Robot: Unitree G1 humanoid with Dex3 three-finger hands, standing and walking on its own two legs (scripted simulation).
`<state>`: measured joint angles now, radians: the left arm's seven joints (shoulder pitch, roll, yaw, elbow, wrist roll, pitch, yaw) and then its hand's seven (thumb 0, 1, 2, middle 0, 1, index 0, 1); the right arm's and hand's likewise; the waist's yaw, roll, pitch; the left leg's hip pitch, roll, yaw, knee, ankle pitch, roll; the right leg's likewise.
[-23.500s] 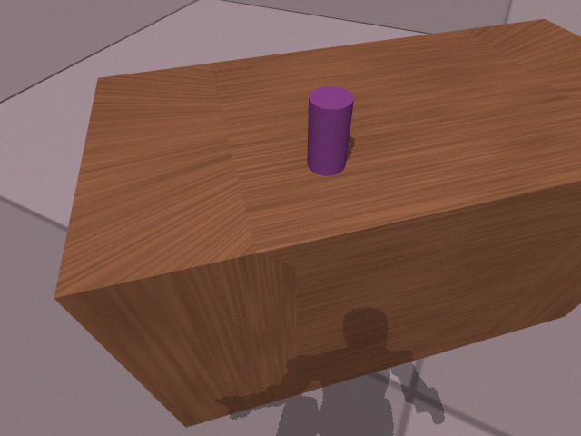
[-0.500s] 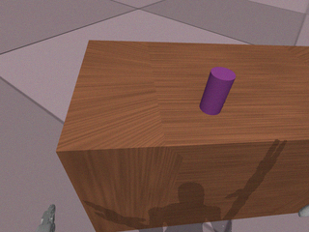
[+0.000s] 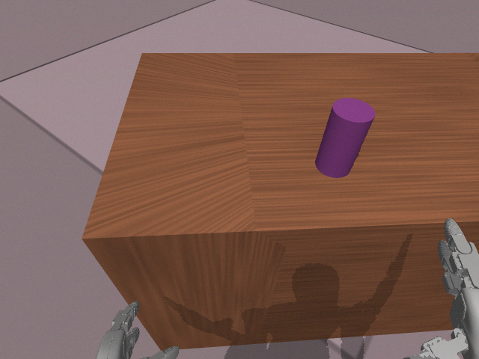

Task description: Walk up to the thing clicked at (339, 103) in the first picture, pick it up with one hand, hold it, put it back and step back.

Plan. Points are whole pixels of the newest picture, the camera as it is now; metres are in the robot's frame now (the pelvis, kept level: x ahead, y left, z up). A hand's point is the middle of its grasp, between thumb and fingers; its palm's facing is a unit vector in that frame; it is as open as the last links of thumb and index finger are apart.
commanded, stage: home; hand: right
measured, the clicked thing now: (342, 139) +0.50 -0.19 +0.10
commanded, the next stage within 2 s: none
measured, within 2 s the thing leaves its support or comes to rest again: neither
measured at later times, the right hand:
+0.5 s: hand (343, 344) +0.19 -0.17 -0.11, palm faces +0.10 +0.97 -0.21, open 17.4 cm
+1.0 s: hand out of the picture +0.15 -0.21 -0.13, palm faces -0.05 +0.94 -0.33, open 17.5 cm
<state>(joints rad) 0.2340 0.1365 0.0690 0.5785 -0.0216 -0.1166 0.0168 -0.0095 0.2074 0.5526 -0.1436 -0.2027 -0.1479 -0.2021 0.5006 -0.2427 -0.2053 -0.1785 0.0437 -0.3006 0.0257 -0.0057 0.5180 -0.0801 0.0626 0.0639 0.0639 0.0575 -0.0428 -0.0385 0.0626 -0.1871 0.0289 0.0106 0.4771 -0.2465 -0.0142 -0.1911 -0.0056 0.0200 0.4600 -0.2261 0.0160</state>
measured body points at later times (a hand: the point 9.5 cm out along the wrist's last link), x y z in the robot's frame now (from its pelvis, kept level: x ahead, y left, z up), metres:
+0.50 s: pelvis +0.02 +0.01 -0.01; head +0.06 +0.00 +0.44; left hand +0.17 +0.24 -0.11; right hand +0.18 -0.23 -0.09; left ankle +0.01 +0.13 -0.74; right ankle +0.02 -0.13 -0.74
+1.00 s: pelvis +0.02 +0.01 -0.01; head +0.02 +0.01 +0.44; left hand +0.15 +0.28 -0.11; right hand +0.15 -0.26 -0.11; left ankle +0.01 +0.13 -0.74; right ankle +0.02 -0.13 -0.74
